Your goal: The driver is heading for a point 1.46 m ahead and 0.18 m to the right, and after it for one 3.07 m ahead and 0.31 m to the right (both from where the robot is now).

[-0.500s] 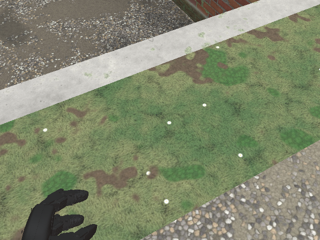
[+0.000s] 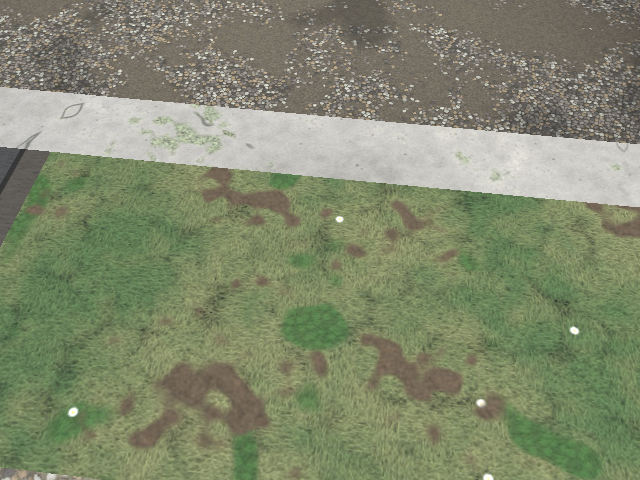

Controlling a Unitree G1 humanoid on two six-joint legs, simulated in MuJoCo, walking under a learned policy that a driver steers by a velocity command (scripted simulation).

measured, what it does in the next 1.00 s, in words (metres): walks ahead: left foot, then right foot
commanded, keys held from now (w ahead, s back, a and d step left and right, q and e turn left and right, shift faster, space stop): q+shift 0.18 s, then shift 0.12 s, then w+e+shift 0.70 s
